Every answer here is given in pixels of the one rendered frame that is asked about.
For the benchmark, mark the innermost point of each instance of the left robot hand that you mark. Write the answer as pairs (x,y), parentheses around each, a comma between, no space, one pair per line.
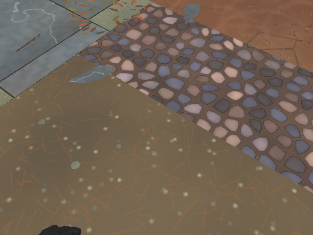
(61,230)

